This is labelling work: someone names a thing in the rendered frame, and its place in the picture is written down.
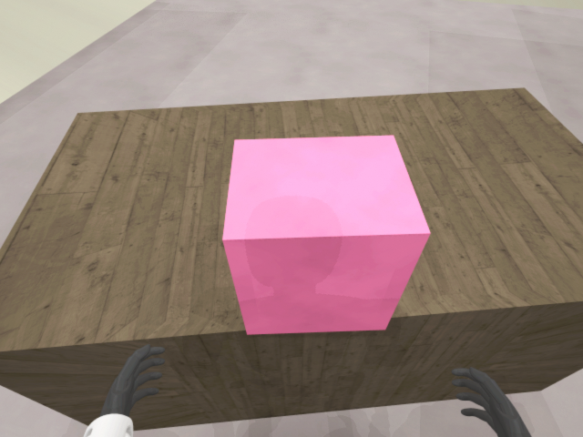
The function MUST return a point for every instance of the carton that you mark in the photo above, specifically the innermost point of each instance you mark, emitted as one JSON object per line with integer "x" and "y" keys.
{"x": 321, "y": 233}

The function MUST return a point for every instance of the pedestal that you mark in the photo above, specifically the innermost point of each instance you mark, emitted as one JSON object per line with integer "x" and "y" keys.
{"x": 120, "y": 246}

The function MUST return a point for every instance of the robot right hand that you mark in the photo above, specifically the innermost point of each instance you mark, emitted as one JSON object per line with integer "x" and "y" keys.
{"x": 499, "y": 412}

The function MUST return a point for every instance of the robot left hand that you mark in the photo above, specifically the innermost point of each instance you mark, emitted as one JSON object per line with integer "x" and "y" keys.
{"x": 123, "y": 395}

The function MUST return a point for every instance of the left robot forearm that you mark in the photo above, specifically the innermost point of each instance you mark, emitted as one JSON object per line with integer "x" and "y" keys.
{"x": 110, "y": 425}

